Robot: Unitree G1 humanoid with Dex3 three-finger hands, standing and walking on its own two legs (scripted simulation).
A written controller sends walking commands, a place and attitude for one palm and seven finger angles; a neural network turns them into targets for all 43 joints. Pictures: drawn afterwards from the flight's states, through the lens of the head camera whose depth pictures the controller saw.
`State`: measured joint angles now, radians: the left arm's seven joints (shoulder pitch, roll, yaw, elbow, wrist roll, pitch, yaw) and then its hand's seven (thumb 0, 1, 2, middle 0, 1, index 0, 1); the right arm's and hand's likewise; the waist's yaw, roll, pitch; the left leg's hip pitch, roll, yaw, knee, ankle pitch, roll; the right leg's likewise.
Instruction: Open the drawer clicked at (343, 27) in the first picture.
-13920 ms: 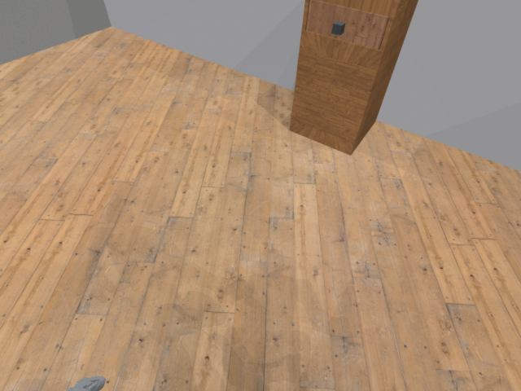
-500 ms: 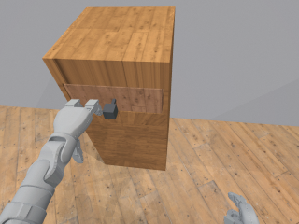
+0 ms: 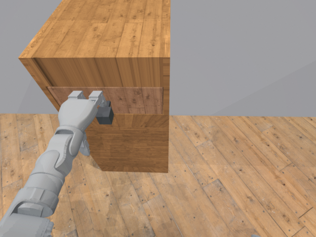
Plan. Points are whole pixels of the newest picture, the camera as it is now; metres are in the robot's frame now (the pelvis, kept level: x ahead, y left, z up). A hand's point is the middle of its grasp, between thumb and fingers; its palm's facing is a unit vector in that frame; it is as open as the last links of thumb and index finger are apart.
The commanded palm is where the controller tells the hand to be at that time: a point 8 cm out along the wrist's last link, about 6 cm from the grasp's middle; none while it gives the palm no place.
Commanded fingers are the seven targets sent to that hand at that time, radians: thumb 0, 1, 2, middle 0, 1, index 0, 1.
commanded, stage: move the hooked fingers above the handle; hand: left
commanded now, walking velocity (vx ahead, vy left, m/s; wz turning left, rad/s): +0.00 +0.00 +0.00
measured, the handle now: (106, 110) +0.51 +0.22 -0.05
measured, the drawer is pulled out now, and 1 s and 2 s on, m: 0.00 0.00 0.00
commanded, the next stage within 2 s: none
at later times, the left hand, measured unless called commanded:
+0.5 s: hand (93, 109) +0.45 +0.23 +0.03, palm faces +0.00 -0.02 -1.00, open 13.8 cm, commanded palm +0.43 +0.23 +0.08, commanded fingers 0.00 -0.50 0.30 -0.30 -1.20 -0.30 -1.20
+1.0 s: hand (95, 108) +0.47 +0.23 +0.02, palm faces -0.04 +0.00 -1.00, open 13.7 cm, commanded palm +0.44 +0.24 +0.07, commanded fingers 0.00 -0.50 0.30 -0.30 -1.20 -0.30 -1.20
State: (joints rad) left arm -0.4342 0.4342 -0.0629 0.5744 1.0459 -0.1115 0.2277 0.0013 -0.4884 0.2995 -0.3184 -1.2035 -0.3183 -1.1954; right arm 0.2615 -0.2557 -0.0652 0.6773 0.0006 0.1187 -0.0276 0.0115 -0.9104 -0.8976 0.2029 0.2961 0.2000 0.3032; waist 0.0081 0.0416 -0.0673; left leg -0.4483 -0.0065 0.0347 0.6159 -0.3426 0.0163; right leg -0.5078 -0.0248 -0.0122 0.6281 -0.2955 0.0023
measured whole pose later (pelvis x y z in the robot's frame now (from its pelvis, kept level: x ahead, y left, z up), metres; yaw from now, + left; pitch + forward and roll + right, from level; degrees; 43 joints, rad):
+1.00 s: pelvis +0.00 +0.00 -0.01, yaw -2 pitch +18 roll +0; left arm -0.75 0.49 0.01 1.03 1.11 -0.06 0.34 0.00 -0.49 0.30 -0.34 -1.22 -0.33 -1.21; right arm 0.33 -0.27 -0.06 0.70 -0.02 0.14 -0.01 0.01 -0.91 -0.90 0.20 0.30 0.20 0.30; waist -0.09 0.05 -0.13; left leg -0.66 0.02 0.05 0.74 -0.39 0.02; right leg -0.71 0.00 0.01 0.71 -0.31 0.01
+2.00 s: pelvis +0.00 +0.00 -0.01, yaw -1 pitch +17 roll +0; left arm -0.73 0.48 -0.05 1.02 1.07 0.05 0.30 0.00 -0.49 0.30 -0.31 -1.20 -0.31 -1.19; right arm 0.31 -0.26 -0.07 0.70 -0.01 0.14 -0.01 0.01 -0.91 -0.90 0.20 0.30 0.20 0.30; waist -0.06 0.07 -0.13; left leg -0.62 0.01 0.04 0.71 -0.38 0.02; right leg -0.67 -0.01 0.00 0.69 -0.31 0.00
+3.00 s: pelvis -0.01 +0.00 -0.01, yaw +0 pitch +16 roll +0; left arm -0.78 0.53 -0.09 1.04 1.03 -0.02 0.16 0.00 -0.49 0.30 -0.34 -1.22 -0.32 -1.19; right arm 0.32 -0.23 -0.03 0.69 0.01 0.11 -0.08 0.01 -0.91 -0.90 0.21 0.30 0.20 0.30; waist -0.08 0.04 -0.09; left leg -0.61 0.00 0.03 0.70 -0.35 0.02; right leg -0.66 -0.01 -0.01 0.67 -0.29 0.01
